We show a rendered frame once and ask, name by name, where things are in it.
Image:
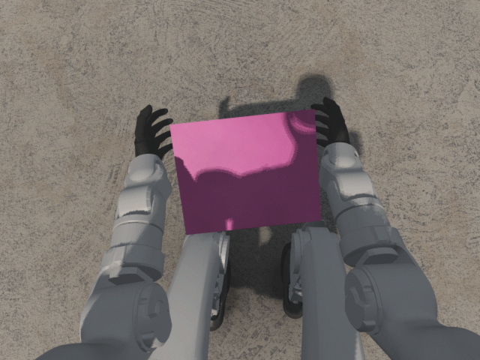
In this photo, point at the right robot foot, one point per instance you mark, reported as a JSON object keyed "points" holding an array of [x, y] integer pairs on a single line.
{"points": [[292, 309]]}

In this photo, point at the left robot forearm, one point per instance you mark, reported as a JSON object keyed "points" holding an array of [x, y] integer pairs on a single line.
{"points": [[135, 253]]}

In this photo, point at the left robot upper arm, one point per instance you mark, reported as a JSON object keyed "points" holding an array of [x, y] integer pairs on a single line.
{"points": [[123, 322]]}

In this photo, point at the robot right hand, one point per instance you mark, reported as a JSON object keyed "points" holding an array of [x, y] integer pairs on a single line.
{"points": [[337, 132]]}

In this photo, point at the carton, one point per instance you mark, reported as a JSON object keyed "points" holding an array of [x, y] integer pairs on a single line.
{"points": [[247, 172]]}

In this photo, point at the robot left hand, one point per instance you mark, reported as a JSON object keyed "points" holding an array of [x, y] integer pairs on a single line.
{"points": [[145, 141]]}

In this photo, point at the right robot upper arm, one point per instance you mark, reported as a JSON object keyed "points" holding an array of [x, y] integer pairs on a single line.
{"points": [[395, 305]]}

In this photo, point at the right robot forearm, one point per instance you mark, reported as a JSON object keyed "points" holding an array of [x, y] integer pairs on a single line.
{"points": [[367, 237]]}

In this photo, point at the right robot shin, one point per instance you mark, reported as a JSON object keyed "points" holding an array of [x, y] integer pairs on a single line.
{"points": [[295, 287]]}

